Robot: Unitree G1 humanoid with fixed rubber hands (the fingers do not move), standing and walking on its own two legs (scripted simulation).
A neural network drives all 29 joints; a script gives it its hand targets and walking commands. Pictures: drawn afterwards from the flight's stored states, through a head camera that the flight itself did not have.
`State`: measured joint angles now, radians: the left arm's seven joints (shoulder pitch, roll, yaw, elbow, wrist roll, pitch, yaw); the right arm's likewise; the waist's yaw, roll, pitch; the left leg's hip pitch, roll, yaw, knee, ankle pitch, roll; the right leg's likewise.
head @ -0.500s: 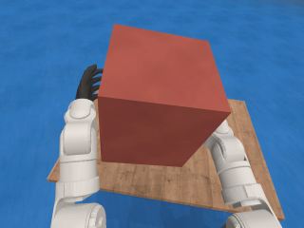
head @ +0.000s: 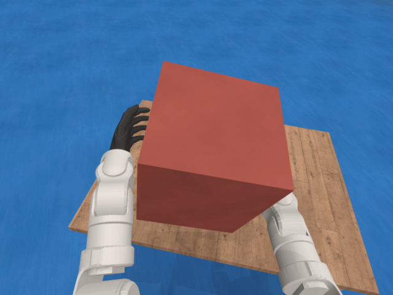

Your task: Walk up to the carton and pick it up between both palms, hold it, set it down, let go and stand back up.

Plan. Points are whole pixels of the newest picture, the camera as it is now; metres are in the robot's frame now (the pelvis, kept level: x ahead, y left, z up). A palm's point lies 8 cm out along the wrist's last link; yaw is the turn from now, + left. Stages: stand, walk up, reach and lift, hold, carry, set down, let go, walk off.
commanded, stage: set down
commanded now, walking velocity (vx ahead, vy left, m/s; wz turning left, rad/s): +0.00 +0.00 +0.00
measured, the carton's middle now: (202, 158) +0.34 +0.01 +0.12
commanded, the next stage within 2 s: none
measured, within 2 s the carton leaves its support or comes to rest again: neither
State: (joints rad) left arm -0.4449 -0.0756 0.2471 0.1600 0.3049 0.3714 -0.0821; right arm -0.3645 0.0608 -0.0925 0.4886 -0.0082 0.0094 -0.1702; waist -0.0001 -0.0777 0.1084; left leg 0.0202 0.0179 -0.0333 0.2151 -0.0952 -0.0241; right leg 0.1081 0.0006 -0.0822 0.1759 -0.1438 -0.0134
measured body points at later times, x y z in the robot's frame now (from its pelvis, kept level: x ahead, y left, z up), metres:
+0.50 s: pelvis +0.03 +0.00 +0.00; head +0.05 +0.03 +0.45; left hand +0.39 +0.16 +0.10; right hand +0.37 -0.14 +0.07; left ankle +0.03 +0.13 -0.75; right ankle -0.02 -0.11 -0.75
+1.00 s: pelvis +0.02 +0.00 +0.00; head +0.05 +0.03 +0.45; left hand +0.40 +0.16 +0.07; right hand +0.38 -0.15 +0.05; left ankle +0.03 +0.13 -0.75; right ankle -0.02 -0.11 -0.75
